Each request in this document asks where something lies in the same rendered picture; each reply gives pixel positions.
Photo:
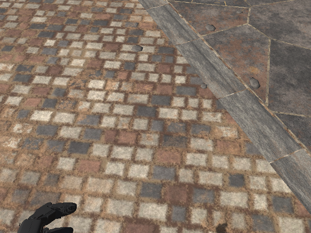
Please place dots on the left robot hand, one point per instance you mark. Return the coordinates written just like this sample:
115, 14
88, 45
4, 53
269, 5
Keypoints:
45, 215

